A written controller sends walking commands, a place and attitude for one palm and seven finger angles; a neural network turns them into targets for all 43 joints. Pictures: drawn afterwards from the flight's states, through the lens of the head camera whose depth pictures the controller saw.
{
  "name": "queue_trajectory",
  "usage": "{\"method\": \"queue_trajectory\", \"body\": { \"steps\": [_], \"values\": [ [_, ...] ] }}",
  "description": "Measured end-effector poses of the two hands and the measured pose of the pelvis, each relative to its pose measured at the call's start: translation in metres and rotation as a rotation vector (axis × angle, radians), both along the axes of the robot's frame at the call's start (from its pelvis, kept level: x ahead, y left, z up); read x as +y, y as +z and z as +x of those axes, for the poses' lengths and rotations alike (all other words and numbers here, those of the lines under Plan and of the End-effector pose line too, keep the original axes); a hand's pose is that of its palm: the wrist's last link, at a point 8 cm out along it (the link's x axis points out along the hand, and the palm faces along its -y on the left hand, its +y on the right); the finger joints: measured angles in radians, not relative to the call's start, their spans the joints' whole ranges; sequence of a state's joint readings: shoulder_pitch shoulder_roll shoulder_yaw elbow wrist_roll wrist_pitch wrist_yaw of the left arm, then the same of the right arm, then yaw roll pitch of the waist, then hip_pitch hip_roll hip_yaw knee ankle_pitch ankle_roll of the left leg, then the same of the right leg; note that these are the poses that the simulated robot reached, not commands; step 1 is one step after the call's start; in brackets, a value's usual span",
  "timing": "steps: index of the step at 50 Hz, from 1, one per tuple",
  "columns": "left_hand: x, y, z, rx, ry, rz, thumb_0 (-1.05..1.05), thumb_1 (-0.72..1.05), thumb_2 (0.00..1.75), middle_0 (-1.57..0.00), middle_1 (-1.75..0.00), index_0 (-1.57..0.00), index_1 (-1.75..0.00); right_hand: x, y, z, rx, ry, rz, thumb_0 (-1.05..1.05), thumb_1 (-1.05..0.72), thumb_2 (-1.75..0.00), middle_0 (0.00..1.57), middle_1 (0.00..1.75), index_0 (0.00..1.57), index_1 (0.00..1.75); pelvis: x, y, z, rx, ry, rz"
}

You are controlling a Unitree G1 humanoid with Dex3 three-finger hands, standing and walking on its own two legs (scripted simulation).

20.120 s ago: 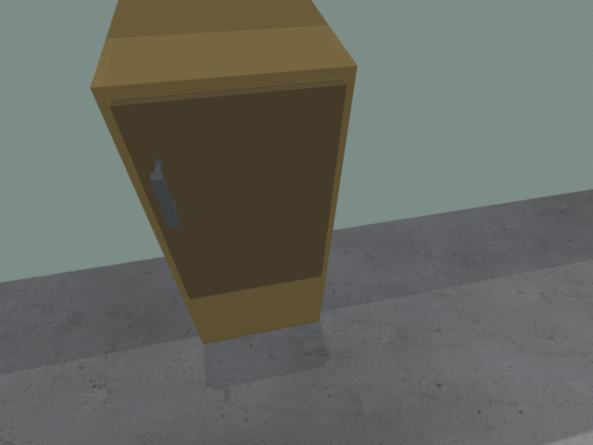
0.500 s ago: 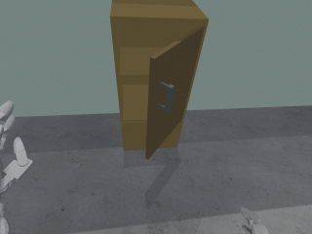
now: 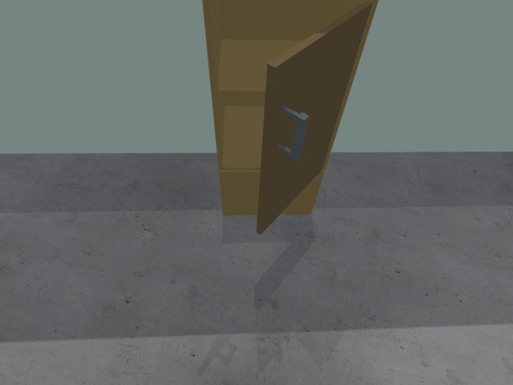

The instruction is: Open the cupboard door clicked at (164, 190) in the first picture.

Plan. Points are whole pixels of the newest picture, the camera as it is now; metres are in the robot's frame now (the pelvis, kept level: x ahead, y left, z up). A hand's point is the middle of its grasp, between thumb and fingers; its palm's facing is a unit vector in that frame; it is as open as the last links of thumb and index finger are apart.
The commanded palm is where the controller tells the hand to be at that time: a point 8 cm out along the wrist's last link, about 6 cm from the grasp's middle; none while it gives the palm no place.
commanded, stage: let the arm hang, fingers relaxed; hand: left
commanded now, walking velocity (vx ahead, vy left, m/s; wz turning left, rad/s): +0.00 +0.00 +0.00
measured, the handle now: (291, 134) +0.61 -0.04 +0.00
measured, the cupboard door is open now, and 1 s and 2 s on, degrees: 48 48 48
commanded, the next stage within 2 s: look to check the result in 0.62 s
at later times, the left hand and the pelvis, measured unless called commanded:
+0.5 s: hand out of the picture +0.01 +0.18 -0.17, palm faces +0.00 -0.98 -0.18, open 7.3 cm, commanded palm none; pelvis +0.00 +0.01 +0.01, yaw -1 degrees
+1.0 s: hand out of the picture +0.01 +0.17 -0.17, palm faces +0.00 -0.98 -0.18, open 7.4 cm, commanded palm none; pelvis +0.01 +0.01 +0.01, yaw -1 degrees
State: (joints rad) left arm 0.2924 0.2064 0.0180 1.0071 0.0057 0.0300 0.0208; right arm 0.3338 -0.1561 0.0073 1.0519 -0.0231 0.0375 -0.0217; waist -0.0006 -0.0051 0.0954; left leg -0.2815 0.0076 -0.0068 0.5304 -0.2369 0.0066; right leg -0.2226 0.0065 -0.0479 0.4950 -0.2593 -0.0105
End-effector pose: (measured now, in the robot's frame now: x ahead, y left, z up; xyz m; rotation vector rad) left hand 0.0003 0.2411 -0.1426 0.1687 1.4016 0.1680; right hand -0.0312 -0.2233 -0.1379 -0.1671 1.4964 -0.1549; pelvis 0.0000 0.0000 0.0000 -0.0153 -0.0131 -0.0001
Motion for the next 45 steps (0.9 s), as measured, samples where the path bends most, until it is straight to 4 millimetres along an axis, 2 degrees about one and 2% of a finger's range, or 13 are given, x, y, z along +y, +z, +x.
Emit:
{"method": "queue_trajectory", "body": {
  "steps": [3,7,10,17,25,35,45],
  "values": [
    [0.005,0.005,-0.015,0.051,0.011,0.010,-0.01,0.94,0.90,-0.20,-0.30,-0.20,-0.30,0.008,-0.001,-0.001,0.003,-0.008,0.017,0.01,-0.91,-0.89,0.20,0.30,0.20,0.29,0.004,0.003,0.000,-0.001,-0.002,0.004],
    [0.006,0.009,-0.022,0.072,0.012,0.018,0.00,0.92,0.90,-0.20,-0.30,-0.20,-0.30,0.018,-0.005,0.011,-0.041,-0.014,0.039,0.01,-0.91,-0.89,0.20,0.30,0.20,0.29,0.008,0.006,0.001,-0.010,-0.007,0.010],
    [0.004,0.010,-0.018,0.060,0.008,0.015,0.00,0.91,0.90,-0.20,-0.30,-0.20,-0.30,0.022,-0.007,0.023,-0.079,-0.008,0.048,0.01,-0.91,-0.89,0.20,0.30,0.20,0.29,0.009,0.006,0.000,-0.018,-0.009,0.013],
    [-0.009,0.007,-0.001,0.005,-0.010,-0.016,0.00,0.91,0.90,-0.20,-0.30,-0.20,-0.30,0.016,-0.006,0.032,-0.118,-0.011,0.032,0.02,-0.93,-0.89,0.20,0.30,0.20,0.29,0.011,0.007,0.000,-0.024,-0.016,0.019],
    [-0.016,0.003,0.008,-0.005,-0.023,-0.033,0.01,0.92,0.90,-0.20,-0.30,-0.20,-0.30,0.015,-0.003,0.025,-0.104,-0.027,0.028,0.01,-0.92,-0.89,0.20,0.30,0.20,0.29,0.007,0.008,0.002,-0.021,-0.021,0.019],
    [-0.019,0.004,0.005,0.017,-0.015,-0.034,0.00,0.91,0.90,-0.20,-0.30,-0.20,-0.30,0.022,-0.005,0.013,-0.055,-0.040,0.048,0.01,-0.91,-0.89,0.20,0.30,0.20,0.29,0.006,0.008,0.006,-0.021,-0.021,0.017],
    [-0.022,0.004,0.003,0.041,-0.009,-0.037,0.00,0.90,0.90,-0.20,-0.30,-0.20,-0.30,0.026,-0.005,0.013,-0.038,-0.045,0.056,0.01,-0.91,-0.89,0.20,0.30,0.20,0.29,0.006,0.008,0.010,-0.016,-0.022,0.018]
  ]
}}
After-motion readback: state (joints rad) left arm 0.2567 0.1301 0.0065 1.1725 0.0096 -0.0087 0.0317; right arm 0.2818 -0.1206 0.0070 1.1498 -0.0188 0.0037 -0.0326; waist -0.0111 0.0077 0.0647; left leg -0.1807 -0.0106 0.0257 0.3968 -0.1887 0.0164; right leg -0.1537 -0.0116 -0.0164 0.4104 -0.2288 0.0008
